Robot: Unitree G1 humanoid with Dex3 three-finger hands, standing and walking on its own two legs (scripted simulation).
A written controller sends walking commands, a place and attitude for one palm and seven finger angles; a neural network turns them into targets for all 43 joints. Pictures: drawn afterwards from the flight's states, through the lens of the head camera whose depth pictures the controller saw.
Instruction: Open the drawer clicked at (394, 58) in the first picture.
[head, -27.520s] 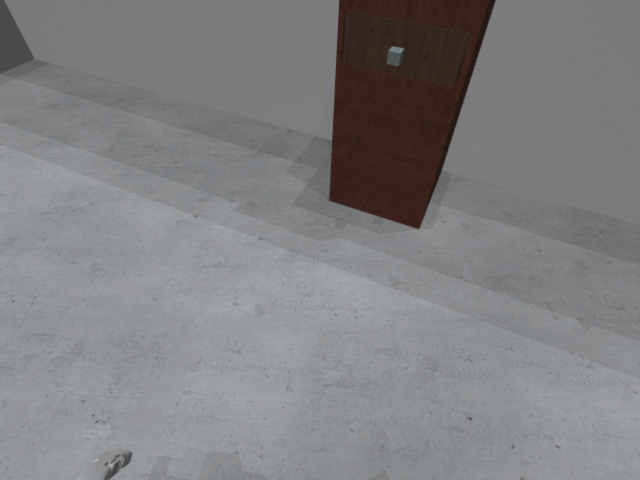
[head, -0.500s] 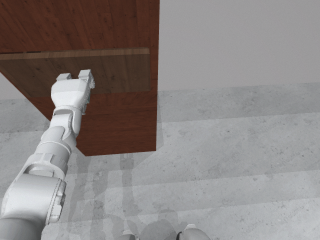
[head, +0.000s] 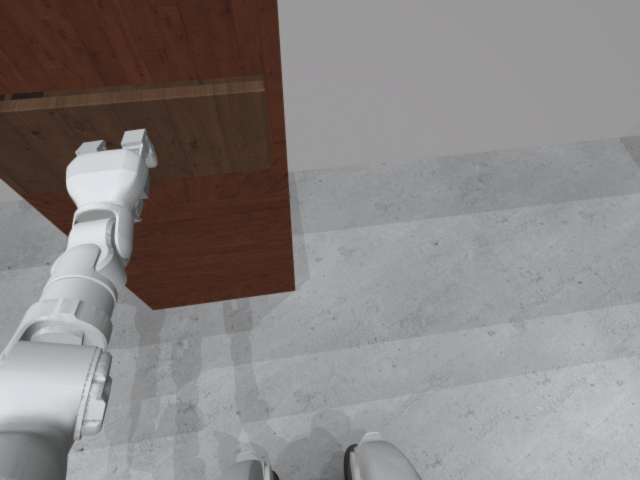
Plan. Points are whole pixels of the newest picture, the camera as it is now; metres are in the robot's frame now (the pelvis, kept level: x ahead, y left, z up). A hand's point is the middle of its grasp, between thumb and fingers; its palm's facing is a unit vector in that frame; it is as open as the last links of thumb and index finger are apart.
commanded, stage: pull the drawer open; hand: left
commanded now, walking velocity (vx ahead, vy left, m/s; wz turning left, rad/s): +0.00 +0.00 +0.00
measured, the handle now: (129, 168) +0.53 +0.23 +0.01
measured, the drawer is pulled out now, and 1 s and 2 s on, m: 0.02 0.12 0.30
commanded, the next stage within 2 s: none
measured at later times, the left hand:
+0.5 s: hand (125, 233) +0.44 +0.22 +0.00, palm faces -0.01 -0.01 -1.00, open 7.7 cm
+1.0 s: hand (124, 270) +0.38 +0.22 +0.00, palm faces -0.01 -0.05 -1.00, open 7.7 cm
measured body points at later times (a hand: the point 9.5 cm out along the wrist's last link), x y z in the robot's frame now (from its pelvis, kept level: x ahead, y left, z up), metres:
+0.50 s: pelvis +0.00 +0.00 +0.01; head +0.10 +0.00 +0.45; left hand +0.43 +0.22 +0.05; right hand +0.11 -0.26 -0.13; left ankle -0.02 +0.10 -0.69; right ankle +0.02 -0.13 -0.69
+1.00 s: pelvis +0.02 +0.00 +0.02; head +0.09 -0.01 +0.46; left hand +0.38 +0.22 +0.05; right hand +0.08 -0.27 -0.12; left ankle -0.02 +0.10 -0.69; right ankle +0.02 -0.13 -0.69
